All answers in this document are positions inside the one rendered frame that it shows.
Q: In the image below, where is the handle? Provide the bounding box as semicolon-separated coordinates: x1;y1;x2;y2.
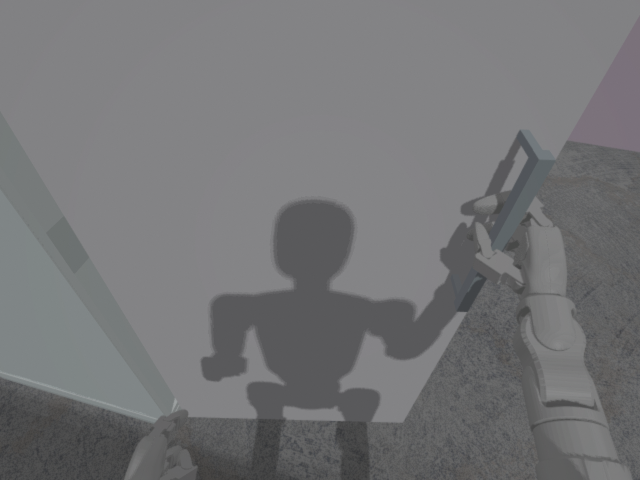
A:
450;129;556;312

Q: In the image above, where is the right robot hand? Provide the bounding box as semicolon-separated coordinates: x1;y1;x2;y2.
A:
466;191;567;302

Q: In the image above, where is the left robot hand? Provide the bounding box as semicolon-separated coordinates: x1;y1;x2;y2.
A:
124;409;198;480

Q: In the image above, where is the fridge door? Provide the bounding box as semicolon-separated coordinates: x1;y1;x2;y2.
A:
0;0;640;423

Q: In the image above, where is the robot right forearm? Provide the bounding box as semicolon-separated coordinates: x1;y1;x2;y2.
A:
513;293;633;480

